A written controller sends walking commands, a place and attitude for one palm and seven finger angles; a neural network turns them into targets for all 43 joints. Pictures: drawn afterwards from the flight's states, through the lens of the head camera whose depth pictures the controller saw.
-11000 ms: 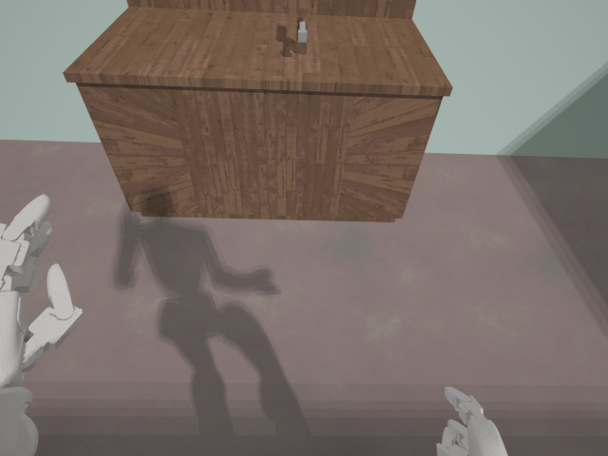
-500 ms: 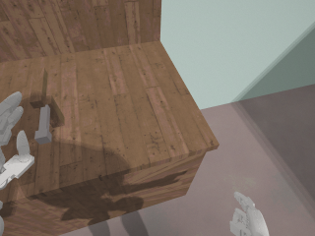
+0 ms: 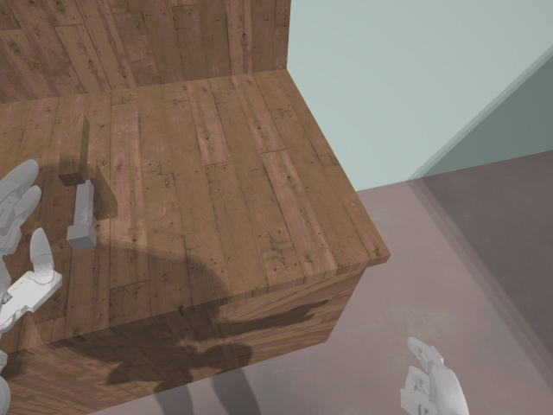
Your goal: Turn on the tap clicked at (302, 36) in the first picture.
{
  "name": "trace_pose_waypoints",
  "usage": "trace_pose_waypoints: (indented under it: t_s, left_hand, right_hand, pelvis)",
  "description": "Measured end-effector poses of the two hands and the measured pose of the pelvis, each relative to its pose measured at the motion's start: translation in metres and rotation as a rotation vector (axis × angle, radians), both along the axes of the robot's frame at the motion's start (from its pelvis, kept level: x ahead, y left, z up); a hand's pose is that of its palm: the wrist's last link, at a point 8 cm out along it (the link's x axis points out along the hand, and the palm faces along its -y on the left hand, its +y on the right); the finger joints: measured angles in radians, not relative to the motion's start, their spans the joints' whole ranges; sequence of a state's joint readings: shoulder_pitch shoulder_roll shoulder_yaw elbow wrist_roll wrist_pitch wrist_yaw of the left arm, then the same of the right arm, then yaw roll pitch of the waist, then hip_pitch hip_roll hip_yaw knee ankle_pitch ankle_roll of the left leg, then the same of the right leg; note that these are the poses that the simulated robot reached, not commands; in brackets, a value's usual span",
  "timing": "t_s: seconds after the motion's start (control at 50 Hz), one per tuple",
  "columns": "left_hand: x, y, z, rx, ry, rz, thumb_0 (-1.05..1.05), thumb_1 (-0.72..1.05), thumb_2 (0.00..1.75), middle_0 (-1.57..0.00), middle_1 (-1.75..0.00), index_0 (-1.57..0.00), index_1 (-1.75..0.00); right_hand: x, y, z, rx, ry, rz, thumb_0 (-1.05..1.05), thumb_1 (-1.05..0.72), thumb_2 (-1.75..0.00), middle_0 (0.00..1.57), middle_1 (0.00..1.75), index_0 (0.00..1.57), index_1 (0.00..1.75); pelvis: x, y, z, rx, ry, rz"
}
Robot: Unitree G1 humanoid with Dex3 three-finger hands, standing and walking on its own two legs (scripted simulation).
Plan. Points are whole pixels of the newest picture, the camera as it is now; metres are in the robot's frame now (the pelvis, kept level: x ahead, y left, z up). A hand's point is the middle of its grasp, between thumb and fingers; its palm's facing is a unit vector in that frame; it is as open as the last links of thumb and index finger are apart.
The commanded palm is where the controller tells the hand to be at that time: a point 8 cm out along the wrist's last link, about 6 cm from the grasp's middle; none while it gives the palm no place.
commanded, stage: shuffle to correct the standing spot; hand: left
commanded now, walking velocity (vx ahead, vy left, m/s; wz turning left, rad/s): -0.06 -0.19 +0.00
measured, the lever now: (82, 236) +0.33 +0.31 +0.05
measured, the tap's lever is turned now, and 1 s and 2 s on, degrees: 0 0 0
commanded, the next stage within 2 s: come to a stop and stand still in 0.22 s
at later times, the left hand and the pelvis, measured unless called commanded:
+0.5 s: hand out of the picture +0.25 +0.29 +0.20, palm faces +0.46 -0.75 -0.49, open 7.4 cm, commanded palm +0.15 +0.28 +0.18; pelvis -0.01 +0.00 +0.00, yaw -1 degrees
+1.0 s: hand out of the picture +0.22 +0.33 +0.16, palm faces +0.39 -0.85 -0.36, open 7.4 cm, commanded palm +0.15 +0.36 +0.18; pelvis -0.01 +0.08 +0.00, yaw -1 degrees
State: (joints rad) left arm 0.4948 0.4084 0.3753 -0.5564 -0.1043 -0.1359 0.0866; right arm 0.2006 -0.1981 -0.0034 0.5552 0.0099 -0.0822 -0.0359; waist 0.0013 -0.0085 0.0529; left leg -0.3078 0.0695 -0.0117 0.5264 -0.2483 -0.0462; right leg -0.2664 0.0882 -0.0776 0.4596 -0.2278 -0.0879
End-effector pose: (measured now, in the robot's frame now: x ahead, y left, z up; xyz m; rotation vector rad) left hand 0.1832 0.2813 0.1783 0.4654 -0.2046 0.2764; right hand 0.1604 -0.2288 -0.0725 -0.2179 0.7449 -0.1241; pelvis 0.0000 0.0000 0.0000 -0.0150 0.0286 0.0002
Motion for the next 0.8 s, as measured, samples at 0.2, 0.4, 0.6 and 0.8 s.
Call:
trace_pose_waypoints:
  t_s: [0.2,0.4,0.6,0.8]
  left_hand:
    - [0.000,-0.001,0.005,0.031,0.003,-0.008,0.02,0.89,0.90,-0.21,-0.31,-0.21,-0.30]
    - [-0.001,0.005,0.002,0.054,0.001,0.008,0.02,0.89,0.90,-0.21,-0.31,-0.21,-0.30]
    - [0.019,0.022,0.013,0.084,-0.054,-0.028,0.02,0.90,0.90,-0.20,-0.30,-0.21,-0.30]
    - [-0.010,0.058,-0.008,0.027,-0.016,0.002,0.02,0.88,0.90,-0.22,-0.31,-0.22,-0.30]
  right_hand:
    - [0.001,0.000,-0.002,0.013,-0.003,-0.002,0.02,-0.90,-0.90,0.20,0.30,0.21,0.30]
    - [-0.004,-0.006,-0.002,-0.014,0.001,-0.003,0.02,-0.90,-0.90,0.20,0.30,0.21,0.30]
    - [-0.029,0.002,-0.005,0.036,-0.019,-0.027,0.02,-0.90,-0.90,0.20,0.30,0.21,0.30]
    - [-0.040,0.052,0.000,0.002,0.014,0.008,0.02,-0.91,-0.90,0.19,0.30,0.20,0.30]
  pelvis:
    - [0.000,-0.002,0.000,-0.002,-0.004,0.001]
    - [-0.001,-0.002,-0.001,-0.004,-0.012,0.002]
    - [-0.016,0.022,0.000,0.013,-0.030,-0.046]
    - [-0.016,0.052,0.004,-0.001,-0.048,-0.029]
